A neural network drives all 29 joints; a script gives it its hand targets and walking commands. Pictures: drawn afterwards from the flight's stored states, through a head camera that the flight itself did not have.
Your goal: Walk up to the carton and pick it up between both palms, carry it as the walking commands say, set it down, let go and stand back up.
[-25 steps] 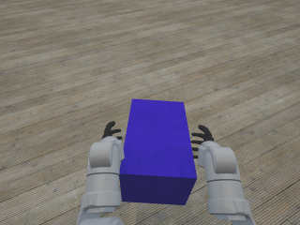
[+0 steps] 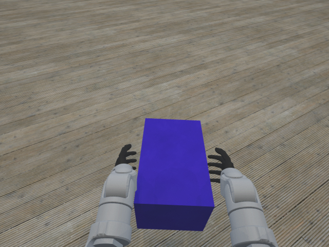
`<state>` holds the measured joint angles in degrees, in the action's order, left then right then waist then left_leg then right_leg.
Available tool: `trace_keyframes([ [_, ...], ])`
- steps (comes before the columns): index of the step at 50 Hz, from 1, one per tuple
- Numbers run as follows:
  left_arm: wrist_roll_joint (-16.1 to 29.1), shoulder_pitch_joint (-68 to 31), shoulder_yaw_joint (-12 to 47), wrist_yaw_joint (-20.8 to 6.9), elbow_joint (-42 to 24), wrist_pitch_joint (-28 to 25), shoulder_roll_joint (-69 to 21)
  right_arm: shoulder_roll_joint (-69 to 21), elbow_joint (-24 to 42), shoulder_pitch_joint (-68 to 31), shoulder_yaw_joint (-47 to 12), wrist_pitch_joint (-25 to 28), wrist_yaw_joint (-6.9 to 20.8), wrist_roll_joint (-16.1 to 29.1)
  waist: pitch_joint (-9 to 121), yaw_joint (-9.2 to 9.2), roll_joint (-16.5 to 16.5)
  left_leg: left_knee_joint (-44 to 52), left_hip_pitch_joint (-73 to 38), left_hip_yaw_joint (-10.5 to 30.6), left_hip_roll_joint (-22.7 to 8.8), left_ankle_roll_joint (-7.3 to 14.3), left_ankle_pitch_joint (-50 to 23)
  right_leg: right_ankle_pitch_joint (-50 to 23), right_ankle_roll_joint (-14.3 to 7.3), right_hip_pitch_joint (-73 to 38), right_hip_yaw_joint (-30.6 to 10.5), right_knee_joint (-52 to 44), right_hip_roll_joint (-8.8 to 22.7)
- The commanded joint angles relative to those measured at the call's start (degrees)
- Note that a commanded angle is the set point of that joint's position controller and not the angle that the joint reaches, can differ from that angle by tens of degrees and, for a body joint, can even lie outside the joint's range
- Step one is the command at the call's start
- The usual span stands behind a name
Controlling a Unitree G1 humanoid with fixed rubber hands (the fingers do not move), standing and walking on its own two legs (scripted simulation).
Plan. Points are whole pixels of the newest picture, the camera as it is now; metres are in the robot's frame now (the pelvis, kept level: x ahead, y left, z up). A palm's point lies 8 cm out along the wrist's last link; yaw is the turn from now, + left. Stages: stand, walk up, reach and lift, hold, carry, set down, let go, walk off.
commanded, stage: set down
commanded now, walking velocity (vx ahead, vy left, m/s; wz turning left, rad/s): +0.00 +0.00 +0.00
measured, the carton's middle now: (171, 169) +0.37 -0.01 -0.07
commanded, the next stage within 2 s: none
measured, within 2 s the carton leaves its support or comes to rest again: neither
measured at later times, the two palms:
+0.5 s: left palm (120, 179) +0.32 +0.14 -0.03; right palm (219, 182) +0.29 -0.13 -0.02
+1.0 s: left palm (137, 184) +0.35 +0.10 -0.12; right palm (221, 194) +0.31 -0.17 -0.13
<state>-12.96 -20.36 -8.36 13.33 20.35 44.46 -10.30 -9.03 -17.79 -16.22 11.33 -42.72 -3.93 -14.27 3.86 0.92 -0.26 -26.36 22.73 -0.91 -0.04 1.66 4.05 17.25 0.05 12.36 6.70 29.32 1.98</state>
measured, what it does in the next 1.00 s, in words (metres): stands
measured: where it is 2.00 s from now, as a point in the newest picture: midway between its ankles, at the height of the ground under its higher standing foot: outside the picture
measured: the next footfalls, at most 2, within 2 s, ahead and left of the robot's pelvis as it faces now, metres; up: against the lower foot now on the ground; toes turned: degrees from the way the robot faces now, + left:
none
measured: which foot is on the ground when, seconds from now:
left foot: down 0.00-1.00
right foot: down 0.00-1.00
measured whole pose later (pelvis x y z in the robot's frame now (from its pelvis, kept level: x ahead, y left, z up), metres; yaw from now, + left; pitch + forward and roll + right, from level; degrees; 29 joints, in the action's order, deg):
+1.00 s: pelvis +0.01 -0.01 -0.03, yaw -12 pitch +22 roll +0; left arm -15.8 -22.0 -20.3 6.9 32.7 6.3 -10.8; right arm -10.9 -40.0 -22.1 16.7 -4.2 -9.8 -13.8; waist 2.8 -5.3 -3.2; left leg -47.4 55.6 4.4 0.5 0.3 6.9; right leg 19.2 0.2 47.1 -3.8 46.2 -3.7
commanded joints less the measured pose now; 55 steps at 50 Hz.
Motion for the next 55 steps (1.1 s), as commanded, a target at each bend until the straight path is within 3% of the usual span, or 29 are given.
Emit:
trace_keyframes([
  [1,13.9,-30.12,25.24,-25.69,-3.94,-8.39,-58.06,-65.27,4.95,-49.56,-32.54,8.93,18.03,16.55,25.15,-11.69,-5.64,-5.39,-35.52,5.7,3.0,0.11,-4.35,-1.48,-3.53,16.14,-16.58,-8.66,-3.08],
  [2,11.94,-30.23,22.11,-25.47,0.09,-8.21,-57.29,-63.54,0.62,-50.33,-29.84,9.34,18.86,15.47,19.26,-13.31,-2.58,-4.32,-32.59,5.38,2.68,0.08,3.35,5.43,-3.93,17.26,-16.69,-8.56,-2.77],
  [4,10.49,-35.79,17.19,-26.05,5.37,-8.65,-55.82,-62.88,-9.7,-51.78,-22.92,10.05,19.96,12.39,12.75,-13.08,-3.84,-3.57,-29.64,2.69,3.24,0.03,13.27,16.14,-4.06,17.97,-16.71,-10.95,-1.82],
  [8,6.75,-41.84,10.36,-26.97,15.99,-10.06,-54.52,-59.95,-25.99,-47.01,-6.84,13.01,20.03,5.34,6.3,-6.41,-0.28,-2.35,-29.37,4.21,2.75,-1.4,22.37,21.4,-4.18,23.7,-15.22,-9.96,-2.56],
  [10,6.27,-48.31,10.05,-26.86,15.31,-11.91,-53.66,-57.54,-32.48,-44.03,-0.62,15.2,19.89,1.81,4.9,-2.28,1.61,-2.71,-30.81,4.94,2.72,-2.55,23.1,20.21,-4.93,27.58,-14.2,-8.99,-2.79],
  [11,4.64,-46.17,9.19,-26.78,16.29,-12.73,-54.78,-59.07,-32.35,-45.1,-0.95,16.91,19.77,1.17,6.37,-3.44,0.62,-3.29,-31.86,4.65,3.1,-2.67,19.46,18.61,-4.64,29.64,-14.14,-8.55,-3.5],
  [13,7.52,-44.43,15.51,-26.3,11.57,-15.39,-59.23,-57.05,-28.28,-43.0,-3.15,20.09,19.82,2.24,11.69,-1.26,4.44,-2.53,-33.09,6.61,1.74,-4.31,9.56,7.74,-4.79,27.44,-13.46,-5.75,-4.51],
  [16,7.48,-39.87,18.39,-25.06,9.98,-18.8,-59.94,-56.19,-22.07,-43.24,-8.16,24.32,19.36,5.19,18.58,-3.24,6.57,-5.31,-32.16,6.52,1.89,-4.73,-7.56,-3.02,-5.22,24.96,-13.03,-3.78,-5.65],
  [18,9.82,-43.98,18.23,-24.66,14.8,-20.86,-62.32,-52.11,-13.11,-58.24,-11.49,28.06,19.39,7.47,23.33,-3.92,5.02,-4.6,-32.46,10.29,1.2,-4.16,10.36,5.08,-4.48,25.22,-13.09,0.05,-5.99],
  [19,8.28,-44.11,17.2,-23.62,16.87,-21.69,-62.67,-49.98,-13.52,-59.89,-10.6,29.35,19.66,7.28,21.93,-4.66,9.28,-2.69,-27.08,11.96,0.48,-4.21,18.18,3.91,-4.39,23.2,-12.38,3.88,-6.83],
  [21,7.9,-40.08,15.98,-21.68,21.05,-23.32,-64.16,-46.69,-13.49,-61.55,-13.0,31.26,19.76,7.44,21.01,-5.93,8.32,-1.45,-23.38,15.23,-0.3,-3.57,21.5,2.3,-3.48,23.61,-11.68,8.16,-7.76],
  [22,8.05,-37.89,16.61,-20.86,19.68,-24.88,-64.28,-46.24,-13.29,-59.4,-14.47,32.55,19.44,7.51,21.52,-6.11,8.76,-2.61,-24.4,14.67,0.38,-3.91,15.41,2.08,-3.63,24.92,-13.03,6.74,-7.24],
  [24,7.8,-40.88,16.11,-20.35,18.89,-26.09,-63.11,-45.74,-21.96,-55.42,-11.16,32.04,19.21,5.54,20.09,-3.96,8.85,-3.28,-22.24,13.46,0.73,-4.16,17.21,4.02,-3.54,26.5,-11.84,7.34,-8.06],
  [26,5.52,-40.46,13.86,-20.42,17.58,-27.52,-57.66,-48.92,-28.4,-49.79,-9.65,31.24,18.49,3.92,17.19,-4.03,4.0,-5.44,-17.5,11.58,2.27,-3.23,17.12,4.26,-3.7,27.19,-12.1,6.88,-7.56],
  [29,3.22,-39.15,12.35,-20.83,14.61,-29.38,-53.0,-51.55,-32.14,-40.84,-7.4,31.05,17.63,0.33,15.36,-2.66,0.68,-9.97,-15.56,8.03,3.93,-2.51,7.88,4.14,-4.26,31.5,-13.89,4.54,-7.08],
  [31,1.48,-38.92,9.78,-21.38,13.44,-30.49,-47.32,-53.16,-35.41,-36.11,-7.24,30.2,16.95,-0.75,15.36,-4.2,-3.56,-12.27,-12.39,5.31,4.15,-1.78,1.55,0.67,-3.42,30.66,-13.99,3.47,-7.02],
  [33,-0.54,-35.58,7.31,-21.72,13.48,-31.09,-43.16,-54.28,-38.61,-32.09,-6.67,29.79,15.38,-1.34,13.77,-5.45,-2.48,-13.42,-7.9,3.93,4.57,-0.97,-1.09,-1.94,-2.88,30.19,-14.5,3.8,-6.37],
  [35,0.74,-33.32,10.34,-22.23,10.62,-33.46,-42.33,-55.42,-35.67,-28.21,-8.66,31.59,13.94,-0.94,19.91,-3.98,-3.35,-15.71,-8.48,3.71,5.07,-0.39,-10.28,-11.18,-1.56,28.92,-14.36,5.28,-7.12],
  [38,1.7,-31.57,14.01,-22.54,10.23,-36.22,-41.93,-58.8,-28.21,-30.03,-15.78,35.15,11.46,2.74,28.94,-6.39,-4.09,-18.7,-6.1,4.66,5.27,0.04,-19.99,-21.46,-0.48,26.76,-15.12,7.79,-7.42],
  [40,1.73,-27.02,14.29,-22.24,9.74,-38.58,-40.47,-60.32,-22.65,-33.47,-22.81,37.79,10.48,6.25,35.99,-10.8,-4.68,-21.97,-3.64,4.62,5.65,0.13,-27.12,-30.93,0.32,25.31,-16.3,11.04,-7.32],
  [41,3.33,-25.6,17.98,-22.48,8.04,-40.08,-41.63,-58.95,-20.74,-30.49,-24.22,39.04,9.51,6.44,41.28,-9.07,-5.48,-23.03,-1.83,5.86,5.86,-0.03,-33.17,-38.71,0.61,23.8,-16.66,12.19,-7.5],
  [42,4.15,-23.0,17.72,-22.2,8.73,-41.46,-41.74,-58.94,-15.71,-34.74,-28.82,41.37,8.93,9.16,47.59,-12.47,-5.18,-24.54,-0.72,5.69,6.42,-0.13,-36.76,-44.03,1.05,22.6,-16.78,14.6,-7.61],
  [44,5.88,-25.31,19.04,-21.52,7.59,-44.03,-40.77,-58.56,-13.47,-37.26,-32.45,44.07,7.36,10.65,51.84,-13.21,-6.86,-26.96,1.45,7.45,5.85,0.27,-36.8,-44.39,1.64,27.16,-17.24,17.47,-7.15],
  [47,5.18,-24.47,17.39,-18.71,9.73,-46.06,-35.41,-44.54,-14.59,-38.02,-29.58,47.18,5.47,9.07,48.58,-12.01,-2.52,-27.62,-2.31,6.36,5.24,-0.95,-29.72,-23.8,0.99,41.92,-13.14,16.7,-8.79],
  [50,3.96,-24.38,13.97,-16.17,13.23,-45.82,-29.42,-36.15,-14.92,-40.96,-27.55,48.84,4.21,8.05,41.6,-13.38,-1.56,-25.7,2.55,2.5,5.39,-1.71,-7.29,-3.47,-0.57,46.41,-11.21,16.75,-9.22],
  [51,2.73,-24.4,12.88,-15.86,15.22,-45.29,-29.15,-35.36,-17.67,-40.53,-25.62,48.11,4.08,6.24,36.81,-12.21,-3.21,-25.42,6.09,3.07,5.37,-1.54,-2.81,-0.23,-0.57,47.96,-11.54,16.5,-9.36],
  [53,-0.04,-20.54,11.64,-15.68,15.82,-45.29,-26.75,-35.56,-18.69,-34.95,-24.05,47.71,3.43,5.14,32.82,-12.6,-1.38,-27.73,11.18,1.69,6.15,-1.75,-9.12,-7.19,-0.18,50.37,-12.35,17.94,-9.92],
  [54,0.4,-18.13,12.06,-16.49,17.62,-44.79,-28.18,-36.46,-19.3,-31.24,-22.88,47.68,2.55,3.36,31.99,-10.16,-2.13,-28.73,14.29,2.27,6.8,-1.84,-14.38,-14.05,0.32,46.25,-13.41,17.28,-9.92],
  [55,0.68,-19.55,12.61,-16.56,16.67,-45.49,-25.96,-38.56,-19.58,-29.88,-23.51,46.98,1.69,4.68,33.7,-10.56,-4.08,-30.7,16.77,2.07,6.98,-1.57,-19.46,-19.73,1.7,46.55,-13.59,18.63,-9.96],
])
